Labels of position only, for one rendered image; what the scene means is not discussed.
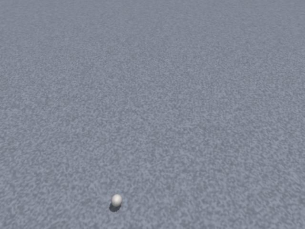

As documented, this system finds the ball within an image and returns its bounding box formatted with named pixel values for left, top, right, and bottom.
left=111, top=194, right=122, bottom=207

